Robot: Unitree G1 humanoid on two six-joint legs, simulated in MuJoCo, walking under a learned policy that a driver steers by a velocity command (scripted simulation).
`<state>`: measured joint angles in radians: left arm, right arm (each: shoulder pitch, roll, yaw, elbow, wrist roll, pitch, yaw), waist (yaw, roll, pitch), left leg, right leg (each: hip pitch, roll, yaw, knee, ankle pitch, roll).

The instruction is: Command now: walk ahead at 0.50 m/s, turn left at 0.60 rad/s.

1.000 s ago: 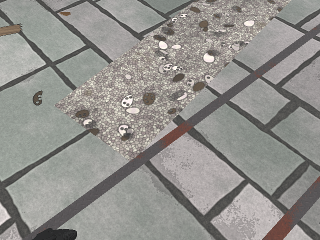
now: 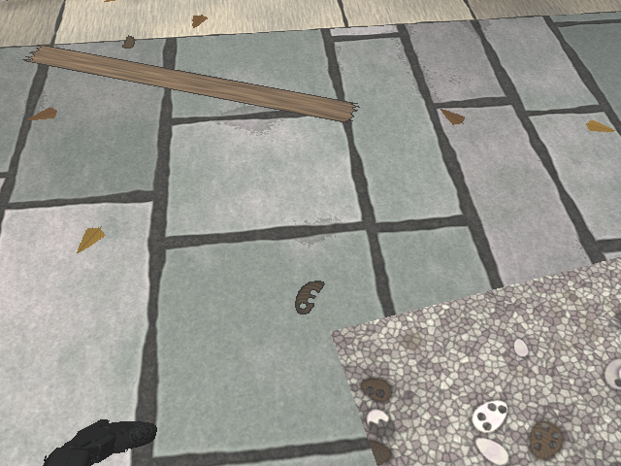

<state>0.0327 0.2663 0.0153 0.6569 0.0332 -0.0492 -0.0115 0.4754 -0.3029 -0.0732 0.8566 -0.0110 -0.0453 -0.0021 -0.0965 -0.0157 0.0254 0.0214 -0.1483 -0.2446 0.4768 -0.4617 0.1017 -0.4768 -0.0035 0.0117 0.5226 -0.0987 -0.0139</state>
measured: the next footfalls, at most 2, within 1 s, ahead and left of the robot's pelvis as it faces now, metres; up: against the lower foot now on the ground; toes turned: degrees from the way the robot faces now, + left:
left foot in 0.50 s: +0.39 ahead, +0.15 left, +0.00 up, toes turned +22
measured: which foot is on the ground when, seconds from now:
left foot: down 0.00-0.00, up 0.02-0.48, down 0.50-1.00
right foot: down 0.00-0.50, up 0.52-1.00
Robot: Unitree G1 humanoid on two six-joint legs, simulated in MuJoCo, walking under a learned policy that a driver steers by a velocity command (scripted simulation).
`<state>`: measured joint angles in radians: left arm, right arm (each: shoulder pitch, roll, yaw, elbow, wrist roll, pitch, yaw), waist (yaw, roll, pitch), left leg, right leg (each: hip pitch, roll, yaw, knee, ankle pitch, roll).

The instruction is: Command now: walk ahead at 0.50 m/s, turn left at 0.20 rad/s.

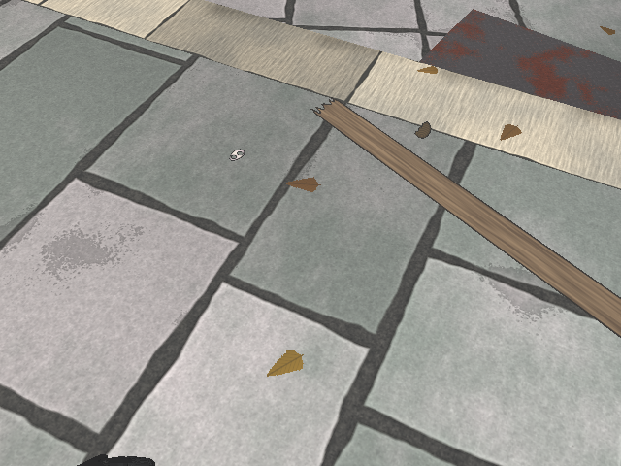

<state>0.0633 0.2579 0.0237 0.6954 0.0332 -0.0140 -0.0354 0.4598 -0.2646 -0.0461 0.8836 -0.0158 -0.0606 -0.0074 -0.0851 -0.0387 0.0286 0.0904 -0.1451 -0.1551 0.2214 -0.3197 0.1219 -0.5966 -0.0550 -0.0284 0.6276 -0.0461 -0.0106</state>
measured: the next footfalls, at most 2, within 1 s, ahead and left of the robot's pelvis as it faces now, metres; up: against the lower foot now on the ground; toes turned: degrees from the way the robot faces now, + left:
right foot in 0.06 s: +0.21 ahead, -0.11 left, +0.00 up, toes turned -1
left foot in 0.50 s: +0.26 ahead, +0.09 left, +0.00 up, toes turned +0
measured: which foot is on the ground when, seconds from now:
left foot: down 0.00-0.08, up 0.10-0.48, down 0.50-1.00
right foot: up 0.00-0.04, down 0.06-1.00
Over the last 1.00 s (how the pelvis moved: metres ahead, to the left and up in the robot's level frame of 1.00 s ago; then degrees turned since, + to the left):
0.51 0.14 0.01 31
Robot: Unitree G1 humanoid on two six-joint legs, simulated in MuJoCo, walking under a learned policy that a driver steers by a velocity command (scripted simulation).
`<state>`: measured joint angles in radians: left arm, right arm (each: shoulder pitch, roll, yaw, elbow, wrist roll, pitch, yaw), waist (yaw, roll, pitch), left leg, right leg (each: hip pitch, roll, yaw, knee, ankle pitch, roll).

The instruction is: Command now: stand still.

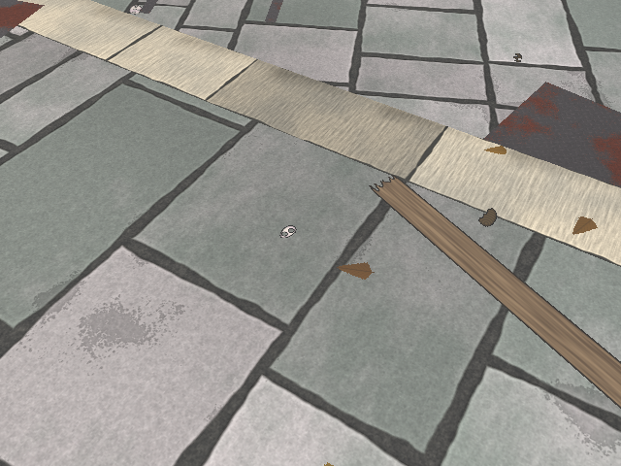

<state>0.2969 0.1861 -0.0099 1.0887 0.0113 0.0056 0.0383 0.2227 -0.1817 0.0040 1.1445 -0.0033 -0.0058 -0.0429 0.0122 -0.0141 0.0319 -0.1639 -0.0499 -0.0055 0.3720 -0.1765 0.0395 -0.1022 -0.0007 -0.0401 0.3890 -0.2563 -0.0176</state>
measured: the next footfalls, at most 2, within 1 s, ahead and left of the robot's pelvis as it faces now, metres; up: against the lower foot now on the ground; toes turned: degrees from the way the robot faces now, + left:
left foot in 0.72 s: +0.36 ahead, +0.07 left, +0.00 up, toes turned +3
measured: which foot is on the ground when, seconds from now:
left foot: down 0.00-0.36, up 0.38-0.70, down 0.72-1.00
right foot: down 0.00-0.72, up 0.74-1.00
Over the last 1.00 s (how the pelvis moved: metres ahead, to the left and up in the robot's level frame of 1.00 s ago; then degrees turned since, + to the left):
0.20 0.00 0.01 1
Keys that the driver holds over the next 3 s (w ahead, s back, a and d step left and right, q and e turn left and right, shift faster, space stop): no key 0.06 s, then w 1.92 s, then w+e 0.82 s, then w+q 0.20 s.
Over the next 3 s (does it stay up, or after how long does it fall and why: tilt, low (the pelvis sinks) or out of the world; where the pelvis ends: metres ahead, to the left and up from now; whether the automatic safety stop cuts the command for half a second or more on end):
stays up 1.47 -0.10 -0.02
